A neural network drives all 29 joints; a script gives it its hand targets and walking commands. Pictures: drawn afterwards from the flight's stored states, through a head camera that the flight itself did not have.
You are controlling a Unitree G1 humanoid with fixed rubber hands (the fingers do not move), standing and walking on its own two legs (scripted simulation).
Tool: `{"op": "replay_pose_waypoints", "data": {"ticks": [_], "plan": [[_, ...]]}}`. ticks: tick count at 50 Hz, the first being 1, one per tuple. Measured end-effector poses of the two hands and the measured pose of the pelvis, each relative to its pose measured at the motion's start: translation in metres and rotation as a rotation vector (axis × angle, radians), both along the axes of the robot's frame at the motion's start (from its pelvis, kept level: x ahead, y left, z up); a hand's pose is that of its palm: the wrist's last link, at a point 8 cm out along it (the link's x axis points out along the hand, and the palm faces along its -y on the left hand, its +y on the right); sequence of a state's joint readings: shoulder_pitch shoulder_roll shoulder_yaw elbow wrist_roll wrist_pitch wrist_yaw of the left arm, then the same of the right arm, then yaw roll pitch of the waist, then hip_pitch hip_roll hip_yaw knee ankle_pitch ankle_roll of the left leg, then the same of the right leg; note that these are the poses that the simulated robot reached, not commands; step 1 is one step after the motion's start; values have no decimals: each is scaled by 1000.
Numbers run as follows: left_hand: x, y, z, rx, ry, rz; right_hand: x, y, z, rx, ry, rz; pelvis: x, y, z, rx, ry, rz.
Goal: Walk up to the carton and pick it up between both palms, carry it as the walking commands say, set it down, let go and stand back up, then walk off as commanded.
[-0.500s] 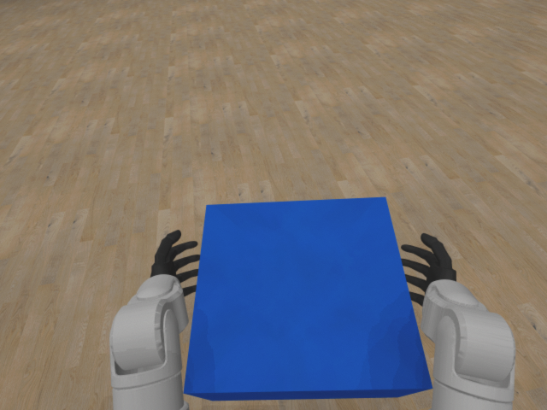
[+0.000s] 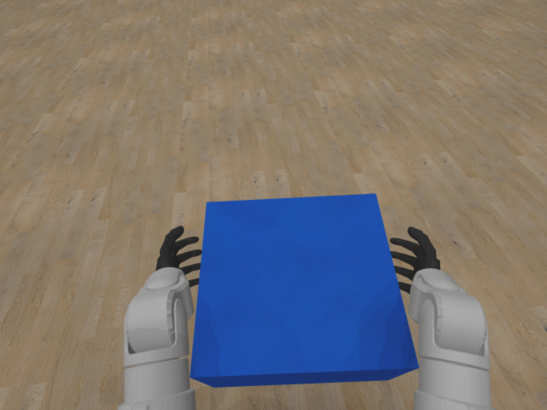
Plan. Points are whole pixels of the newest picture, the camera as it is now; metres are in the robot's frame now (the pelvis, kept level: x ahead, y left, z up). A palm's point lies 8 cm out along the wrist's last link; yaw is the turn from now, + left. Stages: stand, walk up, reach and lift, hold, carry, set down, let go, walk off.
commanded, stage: carry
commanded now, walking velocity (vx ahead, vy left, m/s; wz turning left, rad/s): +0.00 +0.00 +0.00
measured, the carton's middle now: (295, 289) +0.30 +0.00 +0.00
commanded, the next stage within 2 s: hold in 1.84 s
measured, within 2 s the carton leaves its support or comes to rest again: neither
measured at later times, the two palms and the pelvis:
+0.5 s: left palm (175, 262) +0.30 +0.18 +0.07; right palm (418, 265) +0.30 -0.17 +0.07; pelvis +0.03 +0.00 +0.00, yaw +0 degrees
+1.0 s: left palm (176, 263) +0.30 +0.18 +0.06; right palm (415, 266) +0.30 -0.17 +0.07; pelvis +0.03 +0.01 +0.00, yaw +1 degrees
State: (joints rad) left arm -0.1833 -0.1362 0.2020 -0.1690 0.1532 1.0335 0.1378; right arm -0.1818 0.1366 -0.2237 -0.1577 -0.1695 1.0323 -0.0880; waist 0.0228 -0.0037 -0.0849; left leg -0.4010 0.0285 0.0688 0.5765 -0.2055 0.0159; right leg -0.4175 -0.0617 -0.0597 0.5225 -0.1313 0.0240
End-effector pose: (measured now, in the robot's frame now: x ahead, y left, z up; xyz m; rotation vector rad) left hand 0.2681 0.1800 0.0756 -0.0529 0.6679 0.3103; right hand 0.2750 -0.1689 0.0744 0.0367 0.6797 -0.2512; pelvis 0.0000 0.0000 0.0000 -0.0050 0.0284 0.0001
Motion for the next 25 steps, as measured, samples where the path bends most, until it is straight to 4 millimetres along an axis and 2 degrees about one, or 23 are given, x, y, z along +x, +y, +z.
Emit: {"op": "replay_pose_waypoints", "data": {"ticks": [3,13,25], "plan": [[7,-1,-2,2,-2,-6,4,-1,-4,4,-2,-8,3,0,1,-1,3,4],[25,-3,2,-8,-46,-17,18,-3,3,4,-45,-24,17,1,2,-1,8,6],[28,1,-2,-14,-39,-7,25,1,-1,3,-38,-14,28,2,3,-4,5,6]]}}
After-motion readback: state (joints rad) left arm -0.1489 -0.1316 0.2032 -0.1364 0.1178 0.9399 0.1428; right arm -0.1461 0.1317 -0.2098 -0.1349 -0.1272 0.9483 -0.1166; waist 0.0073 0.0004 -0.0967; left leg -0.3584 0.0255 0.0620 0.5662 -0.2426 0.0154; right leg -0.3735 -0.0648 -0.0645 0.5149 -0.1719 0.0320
